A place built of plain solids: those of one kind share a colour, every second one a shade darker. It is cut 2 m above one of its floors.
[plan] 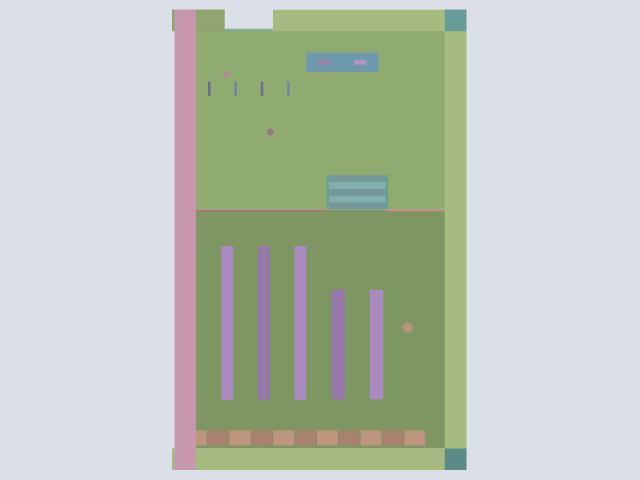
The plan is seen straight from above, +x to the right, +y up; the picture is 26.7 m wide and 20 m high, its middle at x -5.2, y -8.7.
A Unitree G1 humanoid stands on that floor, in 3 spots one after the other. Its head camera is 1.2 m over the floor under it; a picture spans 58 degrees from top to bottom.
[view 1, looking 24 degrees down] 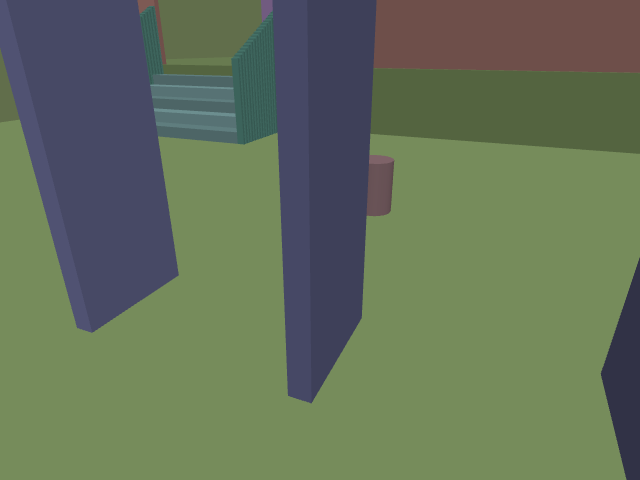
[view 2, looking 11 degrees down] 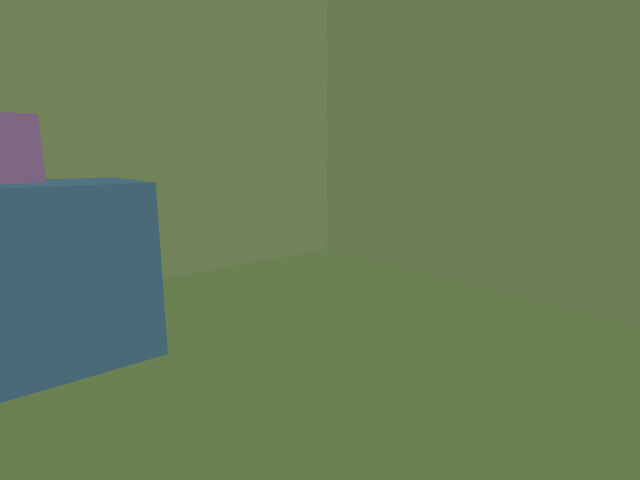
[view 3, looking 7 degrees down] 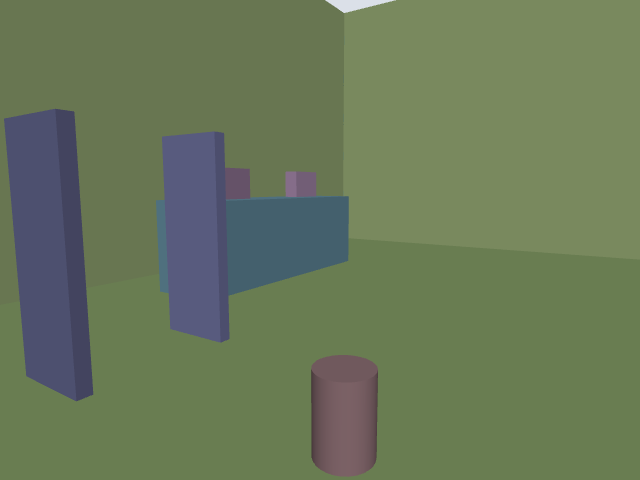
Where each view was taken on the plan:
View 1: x -8.16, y -1.00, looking -67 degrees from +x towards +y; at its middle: gate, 1.41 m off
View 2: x -3.64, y -4.20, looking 50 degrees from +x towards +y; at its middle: wall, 5.59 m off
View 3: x -8.85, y -5.10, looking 33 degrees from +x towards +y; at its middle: desk_counter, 6.29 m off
